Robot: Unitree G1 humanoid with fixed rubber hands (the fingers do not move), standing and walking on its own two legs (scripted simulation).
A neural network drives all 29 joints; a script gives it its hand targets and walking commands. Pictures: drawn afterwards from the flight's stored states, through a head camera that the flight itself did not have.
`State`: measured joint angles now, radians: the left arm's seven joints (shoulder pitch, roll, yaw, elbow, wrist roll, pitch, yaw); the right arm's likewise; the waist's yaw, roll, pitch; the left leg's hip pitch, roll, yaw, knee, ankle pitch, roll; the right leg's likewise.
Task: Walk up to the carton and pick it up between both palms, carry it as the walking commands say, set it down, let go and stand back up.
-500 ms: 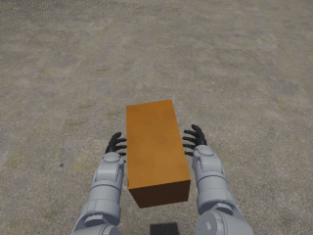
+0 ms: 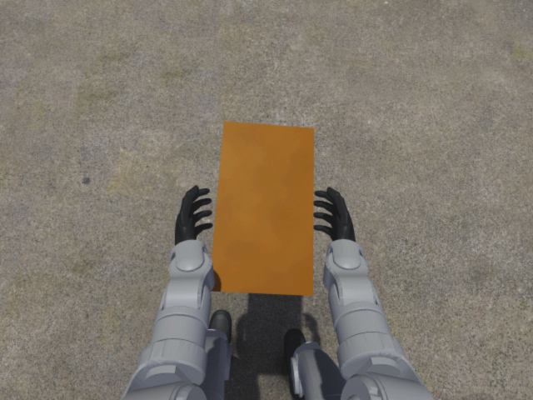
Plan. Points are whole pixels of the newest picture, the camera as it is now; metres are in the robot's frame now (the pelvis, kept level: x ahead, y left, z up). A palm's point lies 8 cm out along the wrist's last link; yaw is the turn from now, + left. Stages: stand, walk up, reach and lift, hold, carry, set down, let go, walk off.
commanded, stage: set down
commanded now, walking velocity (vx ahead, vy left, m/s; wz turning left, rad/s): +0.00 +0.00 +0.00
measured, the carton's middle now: (261, 215) +0.40 +0.02 -0.18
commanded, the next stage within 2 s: none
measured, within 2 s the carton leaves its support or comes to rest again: neither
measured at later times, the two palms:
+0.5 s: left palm (196, 237) +0.36 +0.14 -0.18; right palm (323, 221) +0.39 -0.10 -0.16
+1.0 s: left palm (208, 229) +0.39 +0.13 -0.26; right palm (317, 210) +0.44 -0.10 -0.24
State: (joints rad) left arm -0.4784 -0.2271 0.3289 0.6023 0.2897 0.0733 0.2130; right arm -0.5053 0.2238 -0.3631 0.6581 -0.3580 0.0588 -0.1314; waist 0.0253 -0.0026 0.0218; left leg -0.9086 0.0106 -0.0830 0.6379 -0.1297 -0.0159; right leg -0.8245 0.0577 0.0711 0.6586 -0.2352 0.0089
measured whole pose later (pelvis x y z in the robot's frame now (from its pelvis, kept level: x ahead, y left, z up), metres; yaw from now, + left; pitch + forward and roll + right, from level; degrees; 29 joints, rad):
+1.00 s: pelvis -0.03 +0.00 -0.14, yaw -1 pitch +42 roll -2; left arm -0.79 -0.20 0.36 0.56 0.22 0.22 0.31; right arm -0.97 0.14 -0.54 0.71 -0.31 0.14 -0.08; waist 0.03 0.00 -0.07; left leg -1.71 -0.04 -0.09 1.33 -0.35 -0.03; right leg -1.62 0.09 0.07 1.38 -0.49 0.03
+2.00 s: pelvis -0.04 -0.01 -0.25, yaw -1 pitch +49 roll -1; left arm -1.14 -0.11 0.47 0.57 0.23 0.28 0.23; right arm -1.36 0.03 -0.50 0.76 -0.31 0.22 -0.10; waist 0.03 0.00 0.11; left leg -2.12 -0.05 -0.09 1.70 -0.44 -0.06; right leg -2.04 0.13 0.07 1.78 -0.59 0.04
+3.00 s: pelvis -0.04 -0.01 -0.33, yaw -1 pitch +42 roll +2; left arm -1.59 0.12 0.50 0.83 0.19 0.25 0.15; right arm -1.60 -0.20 -0.25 0.90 -0.17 0.29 -0.10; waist 0.04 0.00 0.45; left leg -2.20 -0.06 -0.09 2.00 -0.52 -0.08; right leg -2.14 0.17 0.07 2.10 -0.68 0.05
